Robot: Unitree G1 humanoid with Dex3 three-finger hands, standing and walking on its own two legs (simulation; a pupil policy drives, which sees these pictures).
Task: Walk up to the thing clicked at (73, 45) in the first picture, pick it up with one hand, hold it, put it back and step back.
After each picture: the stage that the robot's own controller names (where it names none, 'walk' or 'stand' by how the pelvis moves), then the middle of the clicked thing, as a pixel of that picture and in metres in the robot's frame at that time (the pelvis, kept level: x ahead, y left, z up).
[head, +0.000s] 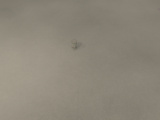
stand; (74, 45) +1.41 +0.12 -0.72
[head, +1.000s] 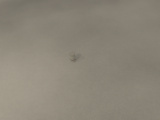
walk; (72, 57) +1.29 +0.27 -0.71
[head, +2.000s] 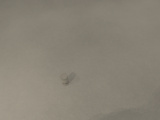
walk; (64, 79) +0.82 +0.26 -0.71
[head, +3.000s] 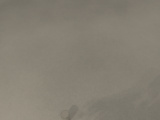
walk; (65, 116) +0.49 +0.19 -0.70
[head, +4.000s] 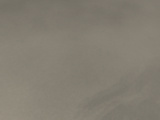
stand; out of the picture +0.36 +0.17 -0.72
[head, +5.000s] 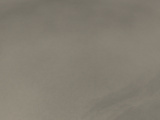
stand; out of the picture +0.35 +0.16 -0.72
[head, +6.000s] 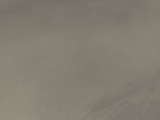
stand; out of the picture +0.37 +0.18 -0.73
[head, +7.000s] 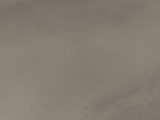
stand; out of the picture +0.36 +0.19 -0.73
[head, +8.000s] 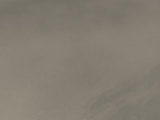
go down; out of the picture +0.35 +0.20 -0.73
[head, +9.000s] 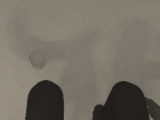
go down; (37, 61) +0.44 +0.19 -0.35
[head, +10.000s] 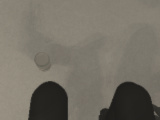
approach; (43, 62) +0.45 +0.19 -0.31
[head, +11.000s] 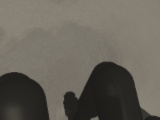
close in; out of the picture +0.45 +0.23 -0.23
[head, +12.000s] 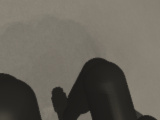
close; out of the picture +0.44 +0.25 -0.22
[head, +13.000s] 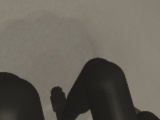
lift; out of the picture +0.43 +0.24 -0.23
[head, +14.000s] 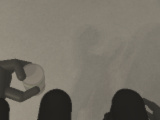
lift; (34, 80) +0.33 +0.19 -0.06
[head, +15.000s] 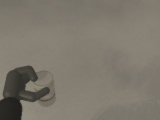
hold; (44, 89) +0.33 +0.15 +0.02
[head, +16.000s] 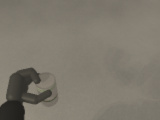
hold; (47, 90) +0.33 +0.14 +0.01
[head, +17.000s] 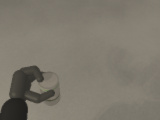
crouch; (50, 89) +0.33 +0.14 +0.01
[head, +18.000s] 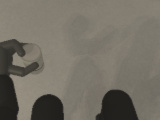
crouch; (33, 60) +0.42 +0.17 -0.10
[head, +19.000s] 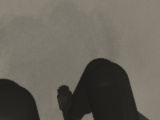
lower; out of the picture +0.45 +0.23 -0.23
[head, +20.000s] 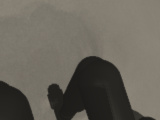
lower; out of the picture +0.46 +0.25 -0.23
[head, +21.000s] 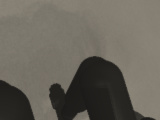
lower; out of the picture +0.45 +0.25 -0.23
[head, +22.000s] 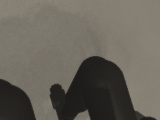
lower; out of the picture +0.45 +0.25 -0.23
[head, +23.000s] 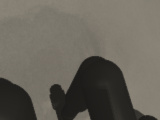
loosen; out of the picture +0.45 +0.24 -0.23
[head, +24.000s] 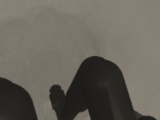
open; out of the picture +0.44 +0.23 -0.23
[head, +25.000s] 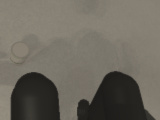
stand; (19, 54) +0.44 +0.19 -0.26
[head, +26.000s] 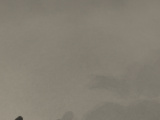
stand; out of the picture +0.37 +0.15 -0.63
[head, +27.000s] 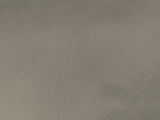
stand; out of the picture +0.38 +0.15 -0.66
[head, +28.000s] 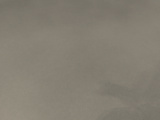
stand; out of the picture +0.37 +0.15 -0.67
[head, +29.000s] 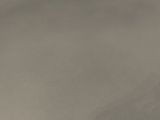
walk; out of the picture +0.39 +0.14 -0.72
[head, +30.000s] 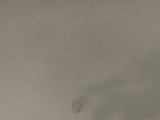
walk; (76, 107) +0.48 +0.07 -0.70
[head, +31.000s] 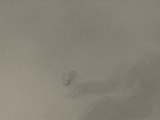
walk; (66, 79) +0.69 +0.09 -0.70
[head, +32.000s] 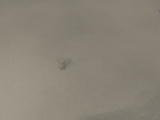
stand; (61, 64) +0.97 +0.23 -0.70
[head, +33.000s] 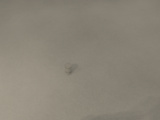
stand; (68, 69) +0.98 +0.17 -0.72
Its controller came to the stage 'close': yes
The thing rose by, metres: 0.71
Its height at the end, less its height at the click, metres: +0.00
